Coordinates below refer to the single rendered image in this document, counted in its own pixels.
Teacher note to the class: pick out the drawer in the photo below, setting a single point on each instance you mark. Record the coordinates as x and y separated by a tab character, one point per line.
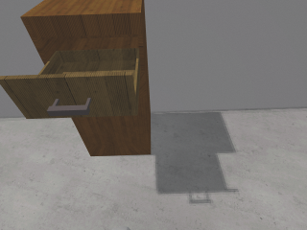
110	77

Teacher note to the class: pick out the cabinet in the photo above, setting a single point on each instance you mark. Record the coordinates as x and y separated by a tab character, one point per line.
70	25

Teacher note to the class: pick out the handle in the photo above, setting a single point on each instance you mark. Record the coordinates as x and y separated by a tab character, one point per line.
69	110

